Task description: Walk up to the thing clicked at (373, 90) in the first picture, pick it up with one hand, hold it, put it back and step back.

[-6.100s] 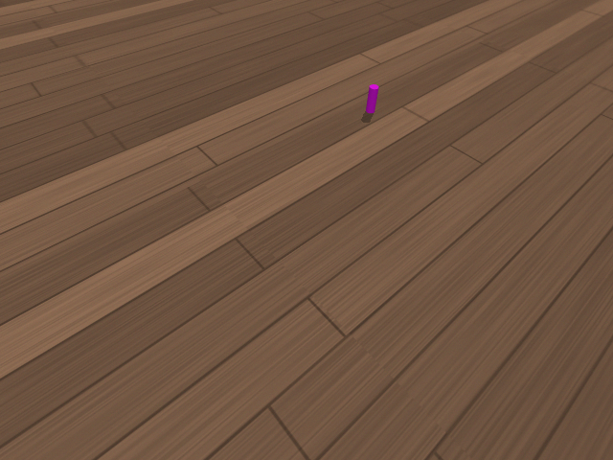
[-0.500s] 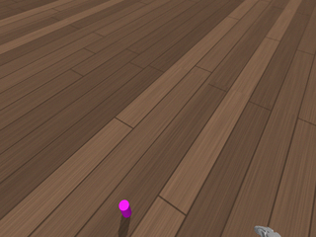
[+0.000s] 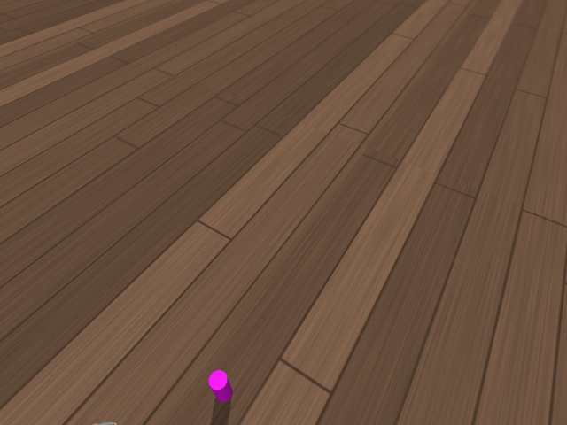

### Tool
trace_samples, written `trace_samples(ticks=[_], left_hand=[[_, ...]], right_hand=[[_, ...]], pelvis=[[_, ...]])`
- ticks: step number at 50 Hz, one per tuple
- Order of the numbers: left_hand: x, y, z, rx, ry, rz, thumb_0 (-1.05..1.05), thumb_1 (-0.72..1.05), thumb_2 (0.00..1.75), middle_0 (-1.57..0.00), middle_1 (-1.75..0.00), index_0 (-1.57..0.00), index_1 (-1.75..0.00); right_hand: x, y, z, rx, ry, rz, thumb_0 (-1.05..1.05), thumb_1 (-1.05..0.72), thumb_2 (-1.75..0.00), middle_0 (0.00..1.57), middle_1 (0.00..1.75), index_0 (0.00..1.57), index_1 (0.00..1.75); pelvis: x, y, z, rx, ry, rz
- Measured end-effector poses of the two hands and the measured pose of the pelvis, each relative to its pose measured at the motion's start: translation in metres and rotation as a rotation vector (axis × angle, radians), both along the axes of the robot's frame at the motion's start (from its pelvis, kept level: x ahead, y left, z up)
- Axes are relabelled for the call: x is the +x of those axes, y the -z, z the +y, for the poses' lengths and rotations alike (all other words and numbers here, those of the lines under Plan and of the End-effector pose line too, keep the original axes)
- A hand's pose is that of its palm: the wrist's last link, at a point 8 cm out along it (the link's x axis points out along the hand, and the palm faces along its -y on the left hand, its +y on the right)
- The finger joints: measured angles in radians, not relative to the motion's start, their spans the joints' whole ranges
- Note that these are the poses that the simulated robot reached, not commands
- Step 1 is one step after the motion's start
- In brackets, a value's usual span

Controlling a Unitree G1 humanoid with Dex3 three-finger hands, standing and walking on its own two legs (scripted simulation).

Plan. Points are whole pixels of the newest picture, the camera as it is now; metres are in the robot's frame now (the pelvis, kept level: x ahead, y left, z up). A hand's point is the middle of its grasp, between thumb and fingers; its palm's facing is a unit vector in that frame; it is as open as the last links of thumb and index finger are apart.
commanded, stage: walk up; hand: left
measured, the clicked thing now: (221, 386) +0.33 +0.20 -0.70
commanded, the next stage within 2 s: stand in 0.46 s
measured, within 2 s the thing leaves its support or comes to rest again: neither
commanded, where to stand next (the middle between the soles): +0.00 -0.02 m, yaw +0 degrees
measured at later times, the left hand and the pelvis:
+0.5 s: hand out of the picture +0.08 +0.25 -0.16, palm faces -0.01 -0.95 -0.32, open 7.4 cm; pelvis +0.00 +0.00 +0.00, yaw +0 degrees
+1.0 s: hand out of the picture +0.08 +0.26 -0.16, palm faces -0.01 -0.94 -0.34, open 7.4 cm; pelvis +0.01 +0.00 +0.00, yaw +1 degrees
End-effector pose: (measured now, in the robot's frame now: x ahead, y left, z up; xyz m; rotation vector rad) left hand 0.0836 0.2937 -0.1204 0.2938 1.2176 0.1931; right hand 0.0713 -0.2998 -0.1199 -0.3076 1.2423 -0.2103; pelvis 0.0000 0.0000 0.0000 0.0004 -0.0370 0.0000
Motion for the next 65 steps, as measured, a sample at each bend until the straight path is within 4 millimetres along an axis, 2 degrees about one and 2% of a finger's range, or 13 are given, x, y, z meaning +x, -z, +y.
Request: trace_samples(ticks=[5,11,37,65], left_hand=[[0.000,0.002,-0.001,-0.005,0.001,0.007,0.01,0.90,0.89,-0.21,-0.30,-0.20,-0.29],[-0.002,0.002,0.000,-0.006,0.000,0.013,0.01,0.90,0.89,-0.21,-0.30,-0.20,-0.29],[-0.012,0.001,0.006,0.007,-0.007,0.018,0.01,0.90,0.89,-0.21,-0.30,-0.20,-0.29],[-0.006,-0.001,0.005,0.016,-0.007,0.018,0.01,0.90,0.89,-0.21,-0.30,-0.20,-0.29]], right_hand=[[-0.010,0.001,0.000,-0.003,0.008,0.021,0.00,-0.91,-0.89,0.20,0.30,0.21,0.30],[-0.012,0.002,0.002,0.000,0.009,0.022,0.00,-0.91,-0.89,0.20,0.30,0.21,0.30],[0.014,-0.002,0.008,0.002,-0.029,-0.023,0.00,-0.91,-0.89,0.20,0.30,0.21,0.30],[0.015,0.000,0.005,0.004,-0.033,-0.004,0.00,-0.91,-0.89,0.20,0.30,0.21,0.30]], pelvis=[[0.000,0.000,0.001,0.000,0.002,0.001],[0.000,0.000,0.002,0.000,0.002,0.001],[0.005,0.000,0.003,-0.001,-0.007,0.001],[0.013,0.000,0.001,0.000,-0.013,0.003]])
